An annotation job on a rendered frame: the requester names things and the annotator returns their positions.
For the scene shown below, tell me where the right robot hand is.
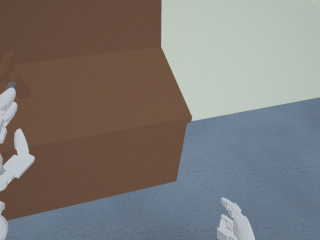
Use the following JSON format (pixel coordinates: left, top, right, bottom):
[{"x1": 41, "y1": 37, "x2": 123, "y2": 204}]
[{"x1": 217, "y1": 197, "x2": 255, "y2": 240}]

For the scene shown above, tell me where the tap lever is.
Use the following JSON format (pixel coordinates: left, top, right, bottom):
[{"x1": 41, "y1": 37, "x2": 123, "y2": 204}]
[{"x1": 6, "y1": 81, "x2": 16, "y2": 90}]

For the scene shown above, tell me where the counter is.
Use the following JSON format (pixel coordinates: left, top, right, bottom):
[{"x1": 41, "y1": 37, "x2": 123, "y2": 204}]
[{"x1": 0, "y1": 0, "x2": 192, "y2": 221}]

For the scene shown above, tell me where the left robot hand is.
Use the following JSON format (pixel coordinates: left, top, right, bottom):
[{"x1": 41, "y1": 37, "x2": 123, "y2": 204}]
[{"x1": 0, "y1": 87, "x2": 35, "y2": 191}]

